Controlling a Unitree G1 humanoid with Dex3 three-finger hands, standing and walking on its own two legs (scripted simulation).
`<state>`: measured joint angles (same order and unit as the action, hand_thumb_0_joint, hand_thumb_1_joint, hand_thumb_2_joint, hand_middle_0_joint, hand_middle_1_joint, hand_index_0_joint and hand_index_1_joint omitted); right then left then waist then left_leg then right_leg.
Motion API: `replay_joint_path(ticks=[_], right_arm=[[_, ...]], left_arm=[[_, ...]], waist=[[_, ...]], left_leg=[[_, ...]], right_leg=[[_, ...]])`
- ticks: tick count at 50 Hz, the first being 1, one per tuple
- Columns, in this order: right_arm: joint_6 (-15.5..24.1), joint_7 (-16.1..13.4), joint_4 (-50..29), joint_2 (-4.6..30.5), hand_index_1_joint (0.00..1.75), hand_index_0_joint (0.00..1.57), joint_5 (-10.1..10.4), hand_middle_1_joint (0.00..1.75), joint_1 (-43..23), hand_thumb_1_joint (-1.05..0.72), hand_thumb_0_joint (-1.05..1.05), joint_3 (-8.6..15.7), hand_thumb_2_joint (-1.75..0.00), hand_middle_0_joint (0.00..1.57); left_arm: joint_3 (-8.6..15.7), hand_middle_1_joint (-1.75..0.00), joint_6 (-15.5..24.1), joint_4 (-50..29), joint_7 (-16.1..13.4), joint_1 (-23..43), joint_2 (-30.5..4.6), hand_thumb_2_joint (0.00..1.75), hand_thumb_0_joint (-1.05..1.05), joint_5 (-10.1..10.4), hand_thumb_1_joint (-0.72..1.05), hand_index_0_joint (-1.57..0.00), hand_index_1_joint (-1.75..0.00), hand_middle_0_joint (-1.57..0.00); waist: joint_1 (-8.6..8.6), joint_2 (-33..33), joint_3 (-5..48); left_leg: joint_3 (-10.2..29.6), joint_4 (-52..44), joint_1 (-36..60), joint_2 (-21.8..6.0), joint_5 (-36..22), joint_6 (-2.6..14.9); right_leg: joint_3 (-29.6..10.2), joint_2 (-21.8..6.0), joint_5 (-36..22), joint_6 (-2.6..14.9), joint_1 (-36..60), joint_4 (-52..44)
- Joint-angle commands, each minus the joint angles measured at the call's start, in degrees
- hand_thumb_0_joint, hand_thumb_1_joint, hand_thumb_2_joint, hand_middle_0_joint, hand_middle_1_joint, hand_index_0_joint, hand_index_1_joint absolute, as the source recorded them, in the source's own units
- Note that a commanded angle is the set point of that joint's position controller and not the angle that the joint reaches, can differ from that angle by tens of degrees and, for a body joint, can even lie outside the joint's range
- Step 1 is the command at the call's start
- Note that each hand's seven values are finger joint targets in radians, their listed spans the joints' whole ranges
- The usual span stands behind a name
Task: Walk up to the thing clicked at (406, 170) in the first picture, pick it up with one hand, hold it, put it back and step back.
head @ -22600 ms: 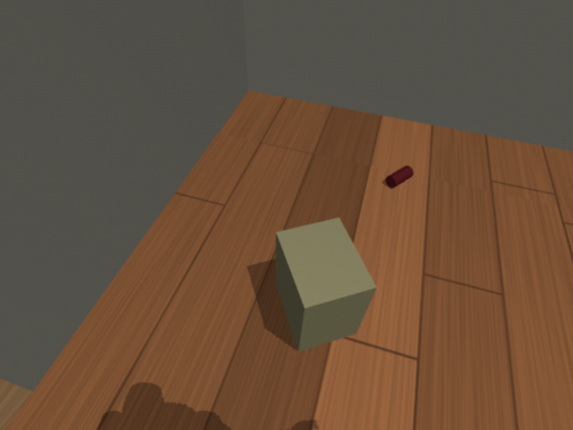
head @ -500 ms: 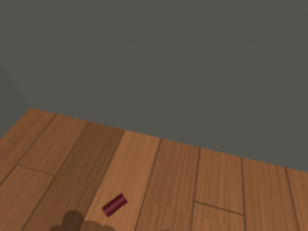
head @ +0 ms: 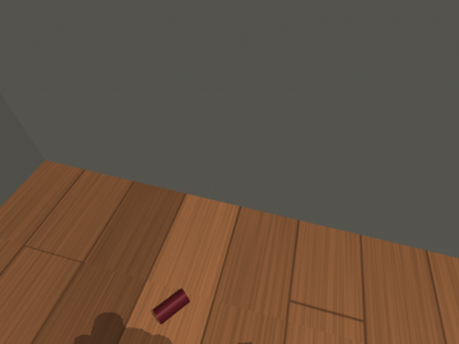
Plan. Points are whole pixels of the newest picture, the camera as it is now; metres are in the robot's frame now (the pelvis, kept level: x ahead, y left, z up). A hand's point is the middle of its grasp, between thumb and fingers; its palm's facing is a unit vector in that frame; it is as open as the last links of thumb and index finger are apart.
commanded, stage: stand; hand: left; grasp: from above
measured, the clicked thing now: (171, 305) +0.40 +0.21 -0.75
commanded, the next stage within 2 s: rise first in 0.68 s
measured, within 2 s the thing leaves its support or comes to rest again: neither
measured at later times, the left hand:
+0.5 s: hand out of the picture +0.07 +0.26 -0.16, palm faces -0.03 -0.94 -0.35, open 7.4 cm
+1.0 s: hand out of the picture +0.15 +0.25 -0.17, palm faces -0.01 -0.94 -0.34, open 8.5 cm
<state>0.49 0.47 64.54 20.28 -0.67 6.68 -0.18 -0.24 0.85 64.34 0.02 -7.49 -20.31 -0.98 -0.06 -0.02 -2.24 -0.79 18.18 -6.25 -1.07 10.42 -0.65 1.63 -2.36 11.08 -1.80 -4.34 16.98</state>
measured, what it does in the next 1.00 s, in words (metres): stands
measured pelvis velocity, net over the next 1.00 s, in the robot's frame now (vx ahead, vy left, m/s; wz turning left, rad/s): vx -0.01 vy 0.00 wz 0.00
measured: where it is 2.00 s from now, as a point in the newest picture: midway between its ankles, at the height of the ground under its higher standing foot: outside the picture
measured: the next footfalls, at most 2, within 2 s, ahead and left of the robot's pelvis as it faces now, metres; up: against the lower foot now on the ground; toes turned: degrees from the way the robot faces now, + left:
none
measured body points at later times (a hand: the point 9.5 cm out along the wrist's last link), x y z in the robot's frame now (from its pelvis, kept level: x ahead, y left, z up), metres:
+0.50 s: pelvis +0.00 +0.00 +0.00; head +0.02 +0.00 +0.45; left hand +0.07 +0.30 -0.13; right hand +0.08 -0.30 -0.13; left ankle -0.01 +0.13 -0.75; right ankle -0.02 -0.14 -0.75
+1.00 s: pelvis -0.01 +0.00 -0.02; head +0.06 +0.00 +0.43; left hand +0.15 +0.30 -0.15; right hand +0.09 -0.28 -0.14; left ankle -0.01 +0.13 -0.75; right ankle -0.02 -0.14 -0.75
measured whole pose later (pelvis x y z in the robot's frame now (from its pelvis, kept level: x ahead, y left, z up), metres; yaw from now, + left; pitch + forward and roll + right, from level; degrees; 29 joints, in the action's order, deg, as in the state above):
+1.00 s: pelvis -0.01 +0.00 -0.02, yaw +0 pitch +7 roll +0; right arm 2.1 -1.3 47.2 15.3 1.3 10.9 0.9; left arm 8.0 1.1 61.8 0.9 4.1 -20.1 -4.8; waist -1.1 -1.1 -1.0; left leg -0.4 33.2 -24.1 -1.8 15.9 -0.9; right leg 1.4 -1.9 16.9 -1.2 -22.5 32.6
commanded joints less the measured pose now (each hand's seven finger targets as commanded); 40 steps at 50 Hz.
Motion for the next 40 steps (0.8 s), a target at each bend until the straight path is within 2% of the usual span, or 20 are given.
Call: replay_joint_path(ticks=[1,12,15,19,26,30,33,38,39,40], right_arm=[[1.1,-0.9,-3.2,11.8,0.30,0.20,0.1,0.30,-2.0,-0.90,0.00,2.5,-0.90,0.20],[1.2,-0.9,-3.4,12.0,0.30,0.20,0.2,0.30,-2.2,-0.90,0.00,2.5,-0.90,0.20],[1.2,-0.9,-3.3,12.1,0.30,0.20,0.2,0.30,-2.4,-0.90,0.00,2.5,-0.90,0.20],[1.2,-1.0,-3.5,12.2,0.30,0.20,0.3,0.30,-2.6,-0.90,0.00,2.6,-0.90,0.20],[1.1,-1.0,-3.3,12.2,0.30,0.20,0.2,0.30,-2.5,-0.90,0.00,2.5,-0.90,0.20],[1.1,-1.0,-3.5,12.0,0.30,0.20,0.2,0.30,-2.2,-0.90,0.00,2.6,-0.90,0.20],[1.2,-1.0,-3.5,12.0,0.30,0.20,0.2,0.30,-2.1,-0.90,0.00,2.5,-0.90,0.20],[1.2,-1.0,-3.4,11.9,0.30,0.20,0.2,0.30,-2.1,-0.90,0.00,2.4,-0.90,0.20],[1.1,-1.0,-3.3,12.3,0.30,0.20,0.1,0.30,-2.3,-0.82,0.00,2.5,-0.89,0.20],[3.8,-2.1,-19.5,2.7,0.30,0.20,4.2,0.30,-1.0,-0.90,0.00,0.1,-0.92,0.20]], left_arm=[[2.6,-0.30,0.8,-3.5,-0.7,2.0,-12.2,0.90,0.00,0.2,0.90,-0.20,-0.30,-0.20],[2.5,-0.30,0.9,-3.5,-0.6,1.9,-11.8,0.90,0.00,0.2,0.90,-0.20,-0.30,-0.20],[2.6,-0.30,0.8,-3.3,-0.6,1.4,-11.9,0.90,0.00,0.3,0.90,-0.20,-0.30,-0.20],[2.6,-0.30,0.8,-3.5,-0.7,1.4,-12.0,0.90,0.00,0.2,0.90,-0.20,-0.30,-0.20],[2.6,-0.30,0.6,-3.4,-0.6,1.2,-11.7,0.90,0.00,0.3,0.90,-0.20,-0.30,-0.20],[2.7,-0.30,0.7,-3.6,-0.7,1.6,-12.1,0.90,0.00,0.1,0.90,-0.20,-0.30,-0.20],[2.7,-0.30,0.8,-3.5,-0.7,1.4,-12.0,0.90,0.00,0.2,0.90,-0.20,-0.30,-0.20],[2.6,-0.30,0.7,-3.5,-0.7,1.6,-12.0,0.90,0.00,0.3,0.90,-0.20,-0.30,-0.20],[2.7,-0.34,0.7,-3.5,-0.7,1.2,-11.9,0.93,0.00,0.2,0.88,-0.18,-0.37,-0.22],[2.9,-0.42,6.2,-23.6,-1.5,21.3,-2.9,0.97,0.00,3.4,0.80,-0.19,-0.45,-0.25]], waist=[[-0.19,-0.3,2.9],[-0.06,0.3,3.8],[0.08,0.0,3.2],[0.18,0.5,4.1],[0.26,0.3,2.7],[-0.11,-0.3,3.7],[-0.08,-0.1,4.4],[-0.08,0.1,3.5],[0.31,0.4,3.7],[-6.84,0.7,-0.5]], left_leg=[[4.8,-2.1,0.4,-6.7,-10.2,1.60],[4.8,-1.8,0.8,-6.7,-12.4,1.75],[5.0,-2.1,1.2,-6.8,-11.3,1.66],[5.0,-1.8,2.0,-6.9,-13.5,1.63],[4.9,-2.3,0.9,-6.6,-10.0,1.65],[4.8,-1.9,1.4,-6.7,-10.7,1.75],[4.6,-1.5,1.9,-6.7,-13.6,1.74],[4.6,-1.8,1.0,-6.6,-12.4,1.58],[4.6,-1.7,1.3,-6.6,-12.0,1.66],[-1.9,1.5,-4.8,0.8,-3.1,0.97]], right_leg=[[-4.1,-6.1,-9.0,2.26,-0.3,-2.3],[-3.9,-6.2,-11.0,2.34,0.7,-1.9],[-4.0,-6.1,-9.4,2.30,0.0,-2.0],[-3.8,-6.0,-11.2,2.36,0.3,-1.5],[-4.1,-6.0,-8.4,2.30,-0.6,-2.2],[-4.0,-6.1,-9.4,2.34,0.0,-2.0],[-4.0,-6.3,-12.2,2.35,0.3,-1.5],[-4.1,-6.2,-11.0,2.40,0.4,-1.7],[-4.0,-6.2,-10.8,2.36,0.2,-1.7],[0.2,2.2,-6.8,1.94,-13.6,2.7]])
